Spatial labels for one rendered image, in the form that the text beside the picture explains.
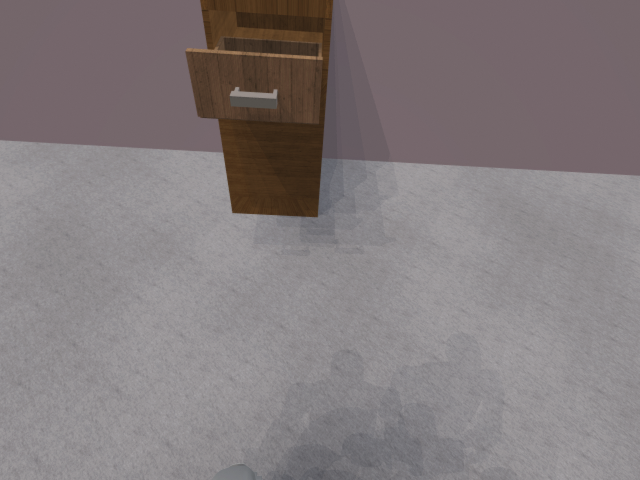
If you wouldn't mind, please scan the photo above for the drawer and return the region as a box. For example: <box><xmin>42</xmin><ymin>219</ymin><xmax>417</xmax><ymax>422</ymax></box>
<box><xmin>185</xmin><ymin>36</ymin><xmax>323</xmax><ymax>125</ymax></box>

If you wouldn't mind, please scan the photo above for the handle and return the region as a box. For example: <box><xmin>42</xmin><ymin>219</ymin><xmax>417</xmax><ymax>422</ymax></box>
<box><xmin>230</xmin><ymin>87</ymin><xmax>278</xmax><ymax>109</ymax></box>

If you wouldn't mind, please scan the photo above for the cabinet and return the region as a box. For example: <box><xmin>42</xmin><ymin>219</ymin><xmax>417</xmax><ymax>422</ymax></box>
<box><xmin>200</xmin><ymin>0</ymin><xmax>333</xmax><ymax>217</ymax></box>

